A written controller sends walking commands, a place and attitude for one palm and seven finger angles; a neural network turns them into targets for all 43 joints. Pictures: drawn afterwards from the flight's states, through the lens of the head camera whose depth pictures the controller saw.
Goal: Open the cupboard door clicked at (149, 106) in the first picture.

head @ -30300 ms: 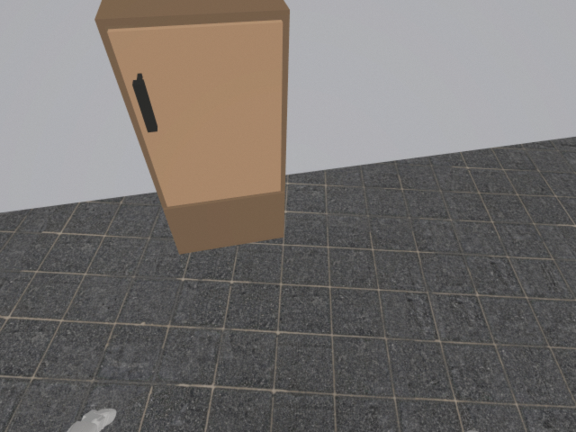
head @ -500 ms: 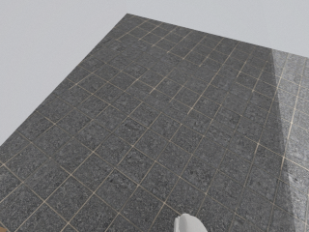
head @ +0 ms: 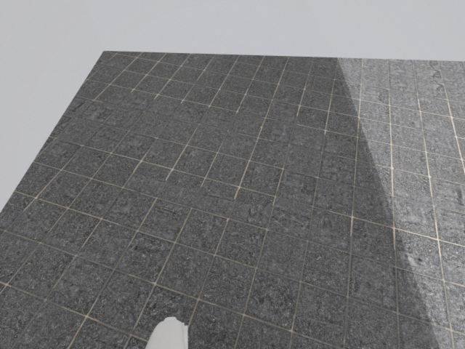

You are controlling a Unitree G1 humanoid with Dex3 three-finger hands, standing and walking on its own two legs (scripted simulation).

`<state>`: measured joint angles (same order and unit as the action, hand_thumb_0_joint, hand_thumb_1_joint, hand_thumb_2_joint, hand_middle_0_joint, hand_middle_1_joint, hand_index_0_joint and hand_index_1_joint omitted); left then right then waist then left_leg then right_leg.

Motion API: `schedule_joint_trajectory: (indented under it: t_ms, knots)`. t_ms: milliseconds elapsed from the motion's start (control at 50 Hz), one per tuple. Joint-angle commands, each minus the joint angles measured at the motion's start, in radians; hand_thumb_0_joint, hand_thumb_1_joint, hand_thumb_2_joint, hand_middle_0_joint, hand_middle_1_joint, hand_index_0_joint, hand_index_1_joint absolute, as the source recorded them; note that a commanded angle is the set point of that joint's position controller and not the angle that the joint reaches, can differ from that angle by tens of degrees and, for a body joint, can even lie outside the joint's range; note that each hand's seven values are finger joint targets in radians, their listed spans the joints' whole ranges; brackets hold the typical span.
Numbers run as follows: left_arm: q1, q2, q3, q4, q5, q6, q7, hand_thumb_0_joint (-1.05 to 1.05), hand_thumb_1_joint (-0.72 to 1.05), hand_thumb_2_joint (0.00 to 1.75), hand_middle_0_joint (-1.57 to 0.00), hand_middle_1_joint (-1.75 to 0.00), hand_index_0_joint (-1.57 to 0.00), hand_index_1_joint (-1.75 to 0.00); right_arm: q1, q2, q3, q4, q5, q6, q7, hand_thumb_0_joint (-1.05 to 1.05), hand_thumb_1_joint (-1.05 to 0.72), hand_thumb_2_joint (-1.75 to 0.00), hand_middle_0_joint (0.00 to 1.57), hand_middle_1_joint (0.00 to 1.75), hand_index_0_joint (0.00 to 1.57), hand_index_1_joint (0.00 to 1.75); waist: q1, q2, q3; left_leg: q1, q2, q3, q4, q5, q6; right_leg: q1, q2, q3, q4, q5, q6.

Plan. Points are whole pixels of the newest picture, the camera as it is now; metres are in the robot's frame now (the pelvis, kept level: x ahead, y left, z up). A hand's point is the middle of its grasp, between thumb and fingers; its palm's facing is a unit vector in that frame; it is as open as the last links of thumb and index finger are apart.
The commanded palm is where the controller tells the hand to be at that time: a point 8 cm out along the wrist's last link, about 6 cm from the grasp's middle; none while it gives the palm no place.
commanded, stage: walk to a spot facing it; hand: left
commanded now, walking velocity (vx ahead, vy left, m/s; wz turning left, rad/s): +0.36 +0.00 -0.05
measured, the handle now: out of the picture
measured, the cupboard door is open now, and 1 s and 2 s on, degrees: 42 42 42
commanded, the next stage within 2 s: turn to face it in 0.14 s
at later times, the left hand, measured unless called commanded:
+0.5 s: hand (145, 307) +0.23 +0.20 -0.19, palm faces +0.10 -0.98 -0.17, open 7.3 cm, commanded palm none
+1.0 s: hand (163, 272) +0.29 +0.16 -0.16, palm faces +0.38 -0.89 -0.25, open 7.3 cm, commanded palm none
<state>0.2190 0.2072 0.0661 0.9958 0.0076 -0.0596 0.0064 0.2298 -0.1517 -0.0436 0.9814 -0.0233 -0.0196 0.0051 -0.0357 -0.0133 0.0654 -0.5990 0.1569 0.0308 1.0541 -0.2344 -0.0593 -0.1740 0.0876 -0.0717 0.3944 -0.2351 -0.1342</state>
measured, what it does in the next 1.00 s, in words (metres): walks ahead, turning left: left foot, then right foot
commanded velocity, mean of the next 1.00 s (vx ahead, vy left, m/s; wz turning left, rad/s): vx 0.06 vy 0.00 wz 0.46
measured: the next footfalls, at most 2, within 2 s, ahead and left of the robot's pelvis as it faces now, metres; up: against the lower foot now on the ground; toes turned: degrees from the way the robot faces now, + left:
left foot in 0.30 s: +0.30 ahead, +0.13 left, +0.00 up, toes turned +5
right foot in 0.70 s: +0.34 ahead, -0.12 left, +0.00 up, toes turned +6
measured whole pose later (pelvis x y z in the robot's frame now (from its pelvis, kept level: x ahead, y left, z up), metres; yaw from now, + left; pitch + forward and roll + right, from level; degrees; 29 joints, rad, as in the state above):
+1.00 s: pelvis +0.29 -0.04 +0.00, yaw +22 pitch +1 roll +3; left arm 0.20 0.19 0.03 0.91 0.02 -0.01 0.03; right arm 0.14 -0.25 -0.07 0.95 -0.01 0.07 0.03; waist -0.01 -0.03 0.08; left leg -0.46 0.06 0.07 0.94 -0.41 -0.07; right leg -0.20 -0.12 -0.26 0.50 -0.30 -0.03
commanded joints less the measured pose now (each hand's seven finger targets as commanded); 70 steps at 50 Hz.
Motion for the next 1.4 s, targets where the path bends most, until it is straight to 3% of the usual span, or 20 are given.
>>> schedule_joint_trajectory:
  t_ms: [0,160,240,260,280,300,380,440,540,620,640,680,700,800,1020,1080,1120,1140,1240,1380]
  knots:
    - [0.134,0.067,0.008,0.004,0.001,-0.039,-0.006,0.00,0.90,0.90,-0.20,-0.30,-0.20,-0.30,0.011,-0.073,-0.019,-0.046,-0.003,-0.008,0.004,0.00,-0.90,-0.90,0.20,0.30,0.20,0.30,0.035,-0.054,-0.022,-0.071,-0.005,-0.006,-0.089,0.094,-0.002,0.075,-0.282,0.241,-0.198,0.270,-0.062]
    - [0.277,0.074,-0.011,0.079,0.008,-0.041,0.016,0.00,0.90,0.90,-0.20,-0.30,-0.20,-0.30,-0.234,-0.069,-0.006,-0.104,0.007,-0.028,0.016,0.00,-0.90,-0.90,0.20,0.30,0.20,0.30,0.085,-0.085,0.021,-0.082,-0.079,0.062,-0.325,0.036,0.035,0.302,-0.302,0.217,-0.098,0.785,-0.032]
    - [0.244,0.105,-0.008,0.094,0.004,-0.044,0.026,0.00,0.90,0.90,-0.20,-0.30,-0.20,-0.30,0.014,-0.107,-0.011,-0.005,0.000,-0.040,-0.009,0.00,-0.90,-0.90,0.20,0.30,0.20,0.30,-0.042,-0.065,-0.108,0.380,-0.186,0.131,-0.543,0.160,0.096,0.204,-0.248,0.119,0.209,1.068,0.046]
    - [0.245,0.098,-0.011,0.090,-0.005,-0.044,0.026,0.00,0.90,0.90,-0.20,-0.30,-0.20,-0.30,0.159,-0.166,-0.021,0.037,-0.006,-0.044,-0.018,0.00,-0.90,-0.90,0.20,0.30,0.20,0.30,-0.095,-0.013,-0.208,0.667,-0.062,0.001,-0.513,0.449,0.155,0.010,-0.203,0.077,0.412,0.823,0.092]
    - [0.295,0.039,-0.026,0.083,-0.020,-0.047,0.023,0.00,0.90,0.90,-0.20,-0.30,-0.20,-0.30,0.275,-0.249,-0.037,0.058,-0.015,-0.047,-0.025,0.00,-0.90,-0.90,0.20,0.30,0.20,0.30,-0.105,0.191,-0.349,0.920,0.219,-0.341,-0.455,0.846,0.317,-0.256,-0.081,0.020,0.781,0.133,0.129]
    - [0.269,0.026,-0.032,0.055,-0.020,-0.048,0.030,0.00,0.90,0.90,-0.20,-0.30,-0.20,-0.30,0.281,-0.240,-0.026,0.057,0.006,-0.031,-0.033,0.00,-0.90,-0.90,0.20,0.30,0.20,0.30,-0.076,0.169,-0.353,0.843,0.324,-0.457,-0.567,1.103,0.396,-0.292,-0.060,0.085,0.937,-0.331,0.117]
    - [0.181,-0.006,-0.021,0.036,0.012,0.020,0.017,0.00,0.90,0.90,-0.20,-0.30,-0.20,-0.30,0.047,-0.124,0.009,0.013,0.010,-0.039,-0.043,0.00,-0.90,-0.90,0.20,0.30,0.20,0.30,0.045,0.166,-0.001,0.294,0.144,-0.212,-0.744,0.620,0.264,-0.270,-0.176,0.090,0.789,-0.203,0.168]
    - [0.209,-0.014,-0.011,0.026,0.011,0.056,0.010,0.00,0.90,0.90,-0.20,-0.30,-0.20,-0.30,-0.002,-0.165,-0.001,-0.013,0.007,-0.025,-0.037,0.00,-0.90,-0.90,0.20,0.30,0.20,0.30,0.079,0.139,-0.083,0.234,0.073,-0.141,-0.737,0.482,0.231,-0.176,-0.149,0.047,0.627,-0.159,0.181]
    - [0.070,0.015,0.008,-0.050,0.014,0.070,0.008,0.00,0.90,0.90,-0.20,-0.30,-0.20,-0.30,0.001,-0.209,-0.033,-0.035,-0.002,0.010,-0.026,0.00,-0.90,-0.90,0.20,0.30,0.20,0.30,0.053,0.160,-0.067,0.168,0.048,-0.243,-0.769,0.076,0.225,-0.154,-0.122,0.019,0.443,-0.088,0.191]
    - [0.065,0.056,0.018,-0.080,0.007,0.056,0.010,0.00,0.90,0.90,-0.20,-0.30,-0.20,-0.30,-0.012,-0.220,-0.048,-0.054,0.000,0.028,-0.024,0.00,-0.90,-0.90,0.20,0.30,0.20,0.30,0.076,0.164,-0.085,0.157,0.015,-0.294,-0.663,0.125,0.189,-0.008,-0.093,0.019,0.180,-0.034,0.185]
    - [0.101,0.090,0.026,-0.077,0.008,0.044,0.014,0.00,0.90,0.90,-0.20,-0.30,-0.20,-0.30,-0.015,-0.206,-0.048,-0.063,0.007,0.027,-0.020,0.00,-0.90,-0.90,0.20,0.30,0.20,0.30,0.096,0.081,-0.115,0.105,-0.028,-0.261,-0.582,0.096,0.147,0.117,-0.145,0.071,0.040,0.030,0.178]
    - [0.143,0.256,0.051,-0.092,0.020,0.038,0.027,0.00,0.90,0.90,-0.20,-0.30,-0.20,-0.30,-0.004,-0.135,-0.045,-0.100,0.014,0.028,-0.013,0.00,-0.90,-0.90,0.20,0.30,0.20,0.30,0.118,-0.336,-0.166,-0.046,-0.206,-0.011,-0.090,-0.413,0.021,0.181,-0.618,0.458,-0.120,0.266,0.003]
    - [0.110,0.235,0.039,-0.101,0.015,0.040,0.031,0.00,0.90,0.90,-0.20,-0.30,-0.20,-0.30,-0.001,-0.158,-0.050,-0.095,0.008,0.036,-0.009,0.00,-0.90,-0.90,0.20,0.30,0.20,0.30,0.099,-0.232,-0.147,-0.031,-0.153,-0.060,0.076,-0.394,0.028,0.110,-0.609,0.390,-0.091,0.300,-0.047]
    - [-0.001,0.131,0.010,-0.132,0.012,0.036,0.032,0.00,0.90,0.90,-0.20,-0.30,-0.20,-0.30,-0.008,-0.110,-0.038,-0.067,0.008,0.069,0.013,0.00,-0.90,-0.90,0.20,0.30,0.20,0.30,0.026,-0.147,-0.069,-0.008,-0.101,-0.005,0.125,-0.179,-0.010,0.045,-0.417,0.039,-0.038,0.510,0.036]
    - [0.063,0.199,0.035,-0.128,0.025,0.044,0.024,0.00,0.90,0.90,-0.20,-0.30,-0.20,-0.30,-0.151,-0.128,-0.026,-0.151,0.012,0.064,0.024,0.00,-0.90,-0.90,0.20,0.30,0.20,0.30,0.068,-0.175,-0.098,0.163,-0.123,0.099,-0.319,-0.184,0.014,0.133,-0.474,-0.050,0.063,0.587,0.020]
    - [0.029,0.204,0.039,-0.135,0.013,0.047,0.015,0.00,0.90,0.90,-0.20,-0.30,-0.20,-0.30,-0.031,-0.190,-0.042,-0.135,0.005,0.053,0.022,0.00,-0.90,-0.90,0.20,0.30,0.20,0.30,-0.010,-0.088,-0.168,0.445,-0.124,0.081,-0.573,0.044,0.043,0.001,-0.440,-0.125,0.279,0.440,0.097]
    - [-0.034,0.109,0.010,-0.213,0.005,0.059,0.008,0.00,0.90,0.90,-0.20,-0.30,-0.20,-0.30,0.102,-0.386,-0.091,-0.117,0.001,0.044,0.005,0.00,-0.90,-0.90,0.20,0.30,0.20,0.30,-0.086,0.353,-0.227,0.677,0.297,-0.480,-0.678,0.688,0.289,-0.445,-0.207,-0.092,0.710,-0.455,0.226]
    - [-0.074,0.150,0.014,-0.228,0.015,0.075,0.015,0.00,0.90,0.90,-0.20,-0.30,-0.20,-0.30,0.114,-0.386,-0.084,-0.102,0.004,0.050,-0.001,0.00,-0.90,-0.90,0.20,0.30,0.20,0.30,-0.079,0.199,-0.222,0.639,0.326,-0.428,-0.663,0.631,0.338,-0.461,-0.219,0.042,0.787,-0.435,0.207]
    - [-0.014,0.137,0.024,-0.156,0.018,0.091,0.001,0.00,0.90,0.90,-0.20,-0.30,-0.20,-0.30,-0.092,-0.288,-0.053,-0.154,0.003,0.034,-0.019,0.00,-0.90,-0.90,0.20,0.30,0.20,0.30,0.030,0.165,-0.097,0.424,0.086,-0.226,-0.713,0.347,0.208,-0.403,-0.195,0.070,0.768,-0.160,0.222]
    - [-0.051,0.123,0.014,-0.184,0.011,0.088,0.003,0.00,0.90,0.90,-0.20,-0.30,-0.20,-0.30,-0.065,-0.297,-0.066,-0.143,-0.002,0.041,-0.009,0.00,-0.90,-0.90,0.20,0.30,0.20,0.30,0.019,0.178,-0.100,0.380,0.052,-0.279,-0.707,0.207,0.213,-0.273,-0.139,0.044,0.468,-0.183,0.222]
